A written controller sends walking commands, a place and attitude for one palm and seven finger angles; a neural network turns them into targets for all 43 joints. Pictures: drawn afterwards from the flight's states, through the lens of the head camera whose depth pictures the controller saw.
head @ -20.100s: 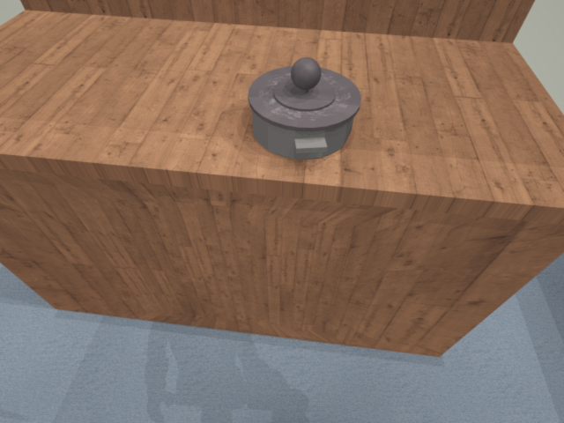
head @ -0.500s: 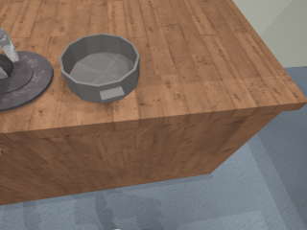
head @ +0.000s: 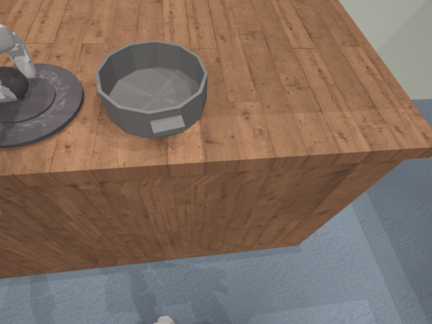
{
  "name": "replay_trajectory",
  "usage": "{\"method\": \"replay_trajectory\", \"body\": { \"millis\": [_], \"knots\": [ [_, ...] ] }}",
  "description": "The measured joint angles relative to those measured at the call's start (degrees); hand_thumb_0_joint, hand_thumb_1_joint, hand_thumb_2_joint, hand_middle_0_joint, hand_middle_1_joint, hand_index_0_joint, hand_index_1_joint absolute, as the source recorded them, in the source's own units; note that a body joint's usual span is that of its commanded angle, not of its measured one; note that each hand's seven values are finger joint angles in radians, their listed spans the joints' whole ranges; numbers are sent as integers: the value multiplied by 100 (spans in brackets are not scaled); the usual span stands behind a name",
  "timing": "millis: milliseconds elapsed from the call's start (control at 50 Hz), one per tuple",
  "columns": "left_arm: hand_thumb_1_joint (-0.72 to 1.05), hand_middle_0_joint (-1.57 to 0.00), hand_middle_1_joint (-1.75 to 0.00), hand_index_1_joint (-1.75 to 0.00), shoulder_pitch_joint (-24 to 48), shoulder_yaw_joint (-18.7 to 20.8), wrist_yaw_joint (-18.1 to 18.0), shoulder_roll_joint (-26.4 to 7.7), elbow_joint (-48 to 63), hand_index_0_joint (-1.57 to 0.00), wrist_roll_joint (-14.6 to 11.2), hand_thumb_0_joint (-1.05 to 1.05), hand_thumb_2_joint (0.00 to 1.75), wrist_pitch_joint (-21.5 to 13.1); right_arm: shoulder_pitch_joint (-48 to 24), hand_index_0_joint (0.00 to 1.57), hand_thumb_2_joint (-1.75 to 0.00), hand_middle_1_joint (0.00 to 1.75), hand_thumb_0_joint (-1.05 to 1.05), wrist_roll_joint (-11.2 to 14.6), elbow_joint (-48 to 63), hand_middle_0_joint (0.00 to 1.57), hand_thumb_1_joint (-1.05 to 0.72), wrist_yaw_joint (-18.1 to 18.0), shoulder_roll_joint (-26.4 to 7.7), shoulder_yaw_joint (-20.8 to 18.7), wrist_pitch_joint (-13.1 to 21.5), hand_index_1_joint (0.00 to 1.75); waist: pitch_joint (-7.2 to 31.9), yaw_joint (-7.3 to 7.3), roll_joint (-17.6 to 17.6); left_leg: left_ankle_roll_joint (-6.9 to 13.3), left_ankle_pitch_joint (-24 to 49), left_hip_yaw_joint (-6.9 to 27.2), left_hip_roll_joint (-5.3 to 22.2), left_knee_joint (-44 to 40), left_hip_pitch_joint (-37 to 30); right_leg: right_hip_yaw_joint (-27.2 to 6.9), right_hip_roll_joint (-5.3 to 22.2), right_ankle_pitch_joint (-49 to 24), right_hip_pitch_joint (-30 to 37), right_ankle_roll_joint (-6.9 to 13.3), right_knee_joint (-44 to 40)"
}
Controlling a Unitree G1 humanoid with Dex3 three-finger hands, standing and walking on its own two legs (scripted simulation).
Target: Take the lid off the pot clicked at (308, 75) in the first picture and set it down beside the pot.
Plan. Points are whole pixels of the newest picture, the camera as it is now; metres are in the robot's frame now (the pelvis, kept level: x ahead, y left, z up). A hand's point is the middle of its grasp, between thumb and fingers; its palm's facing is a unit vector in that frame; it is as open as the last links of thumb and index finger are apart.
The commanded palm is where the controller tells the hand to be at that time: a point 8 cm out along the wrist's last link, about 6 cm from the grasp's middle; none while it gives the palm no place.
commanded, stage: open the fingers wide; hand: left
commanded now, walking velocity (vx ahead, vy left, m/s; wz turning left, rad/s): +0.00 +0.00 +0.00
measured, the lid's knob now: (9, 83) +0.51 +0.33 +0.14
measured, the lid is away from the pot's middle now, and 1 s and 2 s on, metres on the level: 0.24 0.24 0.24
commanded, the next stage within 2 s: raise the empty hand in 0.50 s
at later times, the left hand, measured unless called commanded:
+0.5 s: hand out of the picture +0.49 +0.32 +0.16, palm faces -0.37 -0.11 -0.92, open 10.9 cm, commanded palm +0.50 +0.32 +0.23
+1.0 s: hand out of the picture +0.48 +0.32 +0.21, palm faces -0.31 -0.11 -0.94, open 11.0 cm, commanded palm +0.49 +0.31 +0.27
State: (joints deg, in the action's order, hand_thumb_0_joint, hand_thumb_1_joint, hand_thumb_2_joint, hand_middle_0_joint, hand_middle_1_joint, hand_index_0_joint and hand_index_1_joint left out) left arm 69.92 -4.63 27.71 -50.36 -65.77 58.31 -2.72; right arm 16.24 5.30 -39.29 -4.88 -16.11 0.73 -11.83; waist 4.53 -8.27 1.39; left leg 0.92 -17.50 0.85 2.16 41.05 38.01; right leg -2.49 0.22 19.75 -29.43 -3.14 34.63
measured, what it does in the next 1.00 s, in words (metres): stands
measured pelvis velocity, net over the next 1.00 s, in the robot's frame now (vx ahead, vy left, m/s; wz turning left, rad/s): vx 0.00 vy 0.00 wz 0.01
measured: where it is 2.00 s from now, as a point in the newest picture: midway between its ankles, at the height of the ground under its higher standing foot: outside the picture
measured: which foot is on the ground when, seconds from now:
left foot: down 0.00-1.00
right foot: down 0.00-1.00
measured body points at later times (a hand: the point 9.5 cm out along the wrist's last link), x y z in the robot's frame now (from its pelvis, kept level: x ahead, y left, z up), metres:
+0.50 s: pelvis +0.00 +0.01 +0.00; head +0.09 +0.02 +0.44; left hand +0.50 +0.33 +0.22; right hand +0.00 -0.27 -0.12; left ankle +0.02 +0.11 -0.72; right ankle -0.04 -0.17 -0.72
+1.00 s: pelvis +0.00 +0.00 +0.00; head +0.07 +0.02 +0.45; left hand +0.49 +0.32 +0.26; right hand +0.03 -0.27 -0.12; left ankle +0.02 +0.11 -0.72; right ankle -0.04 -0.17 -0.72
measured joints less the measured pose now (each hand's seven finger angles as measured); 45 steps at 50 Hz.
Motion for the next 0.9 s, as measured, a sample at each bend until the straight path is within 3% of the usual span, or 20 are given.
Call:
{"method": "replay_trajectory", "body": {
  "millis": [200, 420, 640, 900],
  "knots": [
    [2, -53, -74, -75, 62, -72, 35, -28, 13, -54, 6, 0, 90, 22, 170, 21, -90, 30, 1, -16, -92, 20, -91, 4, 45, -9, 15, 30, 6, -31, -1, 21, -7, -11, -10, 20, 62, -9, 9, -7, -53, 4, -3],
    [-10, -50, -64, -64, -12, 116, -32, -88, -10, -50, 41, 0, 89, 10, 290, 21, -90, 30, 1, -12, -61, 20, -91, 34, 38, -13, -21, 30, 21, -93, 8, 44, -21, -60, -2, 26, 53, -59, 9, -21, -55, -6, -19],
    [-13, -50, -60, -60, -93, 133, -16, -24, 138, -50, -18, 0, 91, -17, 237, 21, -90, 30, 1, -12, -16, 20, -91, 72, 32, -37, -50, 30, 42, -35, 11, 54, 1, -61, -18, -6, 0, -55, 24, -41, 1, 3, -51],
    [-14, -51, -59, -59, 224, -153, 76, 97, 190, -51, -5, 0, 92, 177, 90, 21, -90, 30, 1, -2, 9, 20, -91, 86, 35, -3, 31, 30, 36, 35, 38, 47, 92, -1, -59, -133, -156, 13, 56, -94, 178, 29, -161]
  ]
}}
